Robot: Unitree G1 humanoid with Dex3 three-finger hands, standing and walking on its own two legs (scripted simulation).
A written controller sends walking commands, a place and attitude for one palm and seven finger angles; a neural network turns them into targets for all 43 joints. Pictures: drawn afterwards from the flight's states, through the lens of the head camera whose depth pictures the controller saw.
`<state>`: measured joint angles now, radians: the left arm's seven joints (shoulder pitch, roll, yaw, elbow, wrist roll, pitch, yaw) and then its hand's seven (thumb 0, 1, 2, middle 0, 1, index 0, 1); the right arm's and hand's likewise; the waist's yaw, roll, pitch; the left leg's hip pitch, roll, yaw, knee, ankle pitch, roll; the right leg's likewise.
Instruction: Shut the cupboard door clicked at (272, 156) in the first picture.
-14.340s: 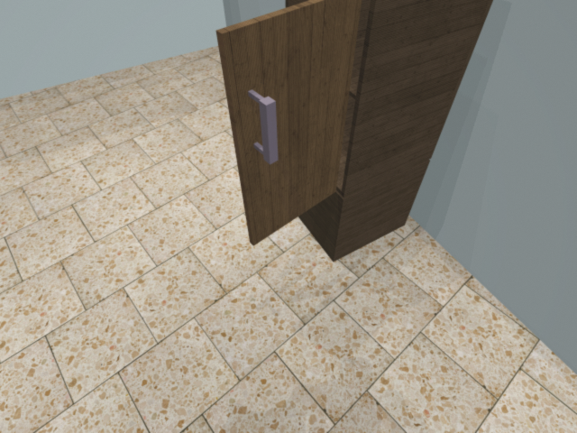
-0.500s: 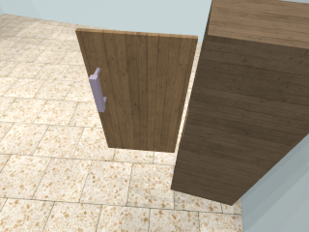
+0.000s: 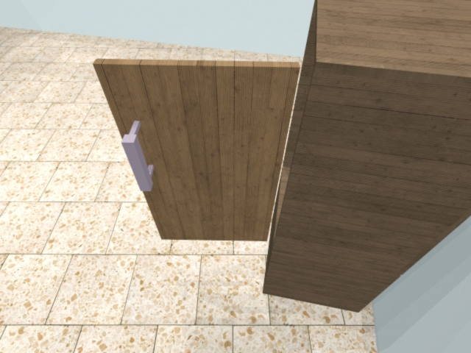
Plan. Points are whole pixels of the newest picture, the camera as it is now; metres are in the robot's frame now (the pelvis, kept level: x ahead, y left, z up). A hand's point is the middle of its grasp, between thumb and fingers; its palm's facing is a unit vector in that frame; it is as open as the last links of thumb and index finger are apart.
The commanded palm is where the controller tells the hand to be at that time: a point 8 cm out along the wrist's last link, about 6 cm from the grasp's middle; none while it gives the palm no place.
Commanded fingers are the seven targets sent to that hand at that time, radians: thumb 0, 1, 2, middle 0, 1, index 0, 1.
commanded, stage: come to a stop and stand still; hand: left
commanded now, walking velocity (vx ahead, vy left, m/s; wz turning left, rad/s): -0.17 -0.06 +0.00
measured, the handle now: (141, 157) +0.47 +0.21 +0.06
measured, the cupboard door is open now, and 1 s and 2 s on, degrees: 100 100 100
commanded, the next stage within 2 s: look again from close up in 1.24 s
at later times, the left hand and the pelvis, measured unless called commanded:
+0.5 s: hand out of the picture +0.07 +0.19 -0.19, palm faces +0.06 -0.98 -0.21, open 7.4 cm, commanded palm none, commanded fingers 0.00 0.90 0.90 -0.20 -0.30 -0.20 -0.30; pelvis +0.02 +0.01 -0.01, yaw +1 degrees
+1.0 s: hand out of the picture +0.01 +0.14 -0.17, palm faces +0.02 -0.97 -0.24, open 7.3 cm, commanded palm none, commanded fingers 0.00 0.90 0.90 -0.20 -0.30 -0.20 -0.30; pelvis -0.02 -0.04 -0.01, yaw +1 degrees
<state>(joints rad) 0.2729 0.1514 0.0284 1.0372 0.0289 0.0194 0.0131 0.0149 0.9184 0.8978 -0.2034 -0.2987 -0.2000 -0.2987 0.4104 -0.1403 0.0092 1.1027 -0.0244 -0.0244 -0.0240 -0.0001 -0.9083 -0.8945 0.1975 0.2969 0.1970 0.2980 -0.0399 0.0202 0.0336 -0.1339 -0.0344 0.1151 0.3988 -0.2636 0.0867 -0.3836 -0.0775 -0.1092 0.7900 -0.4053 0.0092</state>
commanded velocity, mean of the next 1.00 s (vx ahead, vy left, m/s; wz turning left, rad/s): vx -0.05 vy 0.01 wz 0.00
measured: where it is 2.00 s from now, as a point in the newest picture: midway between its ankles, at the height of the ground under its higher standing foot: outside the picture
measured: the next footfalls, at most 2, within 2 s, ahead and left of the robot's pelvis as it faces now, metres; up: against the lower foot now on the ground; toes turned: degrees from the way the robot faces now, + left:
right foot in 0.10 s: +0.10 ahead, -0.14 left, +0.00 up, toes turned -6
right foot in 0.72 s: +0.03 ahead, -0.15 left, +0.00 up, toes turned +0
